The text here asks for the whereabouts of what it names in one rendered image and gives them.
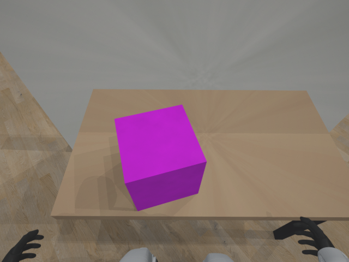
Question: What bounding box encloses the carton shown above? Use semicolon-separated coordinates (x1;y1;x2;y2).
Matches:
115;105;207;211

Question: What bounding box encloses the robot right forearm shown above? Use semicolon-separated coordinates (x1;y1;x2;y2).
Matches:
317;247;349;262

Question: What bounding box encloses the table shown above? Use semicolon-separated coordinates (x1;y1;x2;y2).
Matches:
50;89;349;240

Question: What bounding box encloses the right robot hand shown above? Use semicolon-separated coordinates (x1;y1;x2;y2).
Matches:
293;217;335;256

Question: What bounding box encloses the left robot thigh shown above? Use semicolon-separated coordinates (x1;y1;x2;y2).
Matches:
119;248;157;262

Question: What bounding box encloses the left robot hand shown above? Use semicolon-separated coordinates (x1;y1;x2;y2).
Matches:
2;229;44;262

